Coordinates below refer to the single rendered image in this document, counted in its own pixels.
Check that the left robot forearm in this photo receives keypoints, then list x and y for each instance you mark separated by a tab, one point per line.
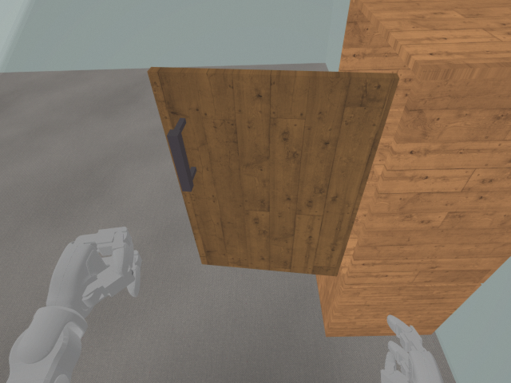
49	349

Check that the handle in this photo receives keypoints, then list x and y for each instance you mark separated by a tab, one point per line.
175	140

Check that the cupboard door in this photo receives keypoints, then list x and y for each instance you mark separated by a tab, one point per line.
282	159

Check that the robot left hand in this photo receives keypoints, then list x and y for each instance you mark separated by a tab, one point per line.
72	284

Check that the robot right hand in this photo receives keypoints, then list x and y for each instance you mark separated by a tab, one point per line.
417	366

